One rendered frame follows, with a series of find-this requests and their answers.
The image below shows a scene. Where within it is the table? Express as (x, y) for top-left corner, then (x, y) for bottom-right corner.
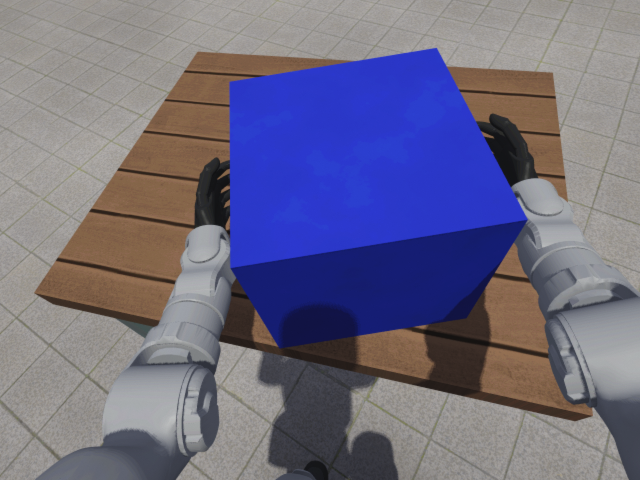
(34, 52), (593, 421)

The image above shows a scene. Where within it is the robot left hand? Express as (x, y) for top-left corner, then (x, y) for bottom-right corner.
(194, 157), (230, 230)

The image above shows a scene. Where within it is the carton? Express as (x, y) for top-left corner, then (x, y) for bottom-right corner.
(230, 48), (528, 348)

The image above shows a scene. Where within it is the robot left forearm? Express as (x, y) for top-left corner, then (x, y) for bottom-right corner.
(102, 225), (236, 441)

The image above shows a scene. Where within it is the robot right upper arm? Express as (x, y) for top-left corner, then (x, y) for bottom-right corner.
(544, 297), (640, 480)

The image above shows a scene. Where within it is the robot right forearm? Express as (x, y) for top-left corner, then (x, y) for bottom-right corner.
(511, 178), (640, 322)

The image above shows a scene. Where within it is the robot right hand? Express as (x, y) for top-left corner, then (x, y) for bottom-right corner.
(476, 114), (538, 187)

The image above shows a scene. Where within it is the robot left upper arm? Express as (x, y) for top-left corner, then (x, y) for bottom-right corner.
(35, 364), (219, 480)

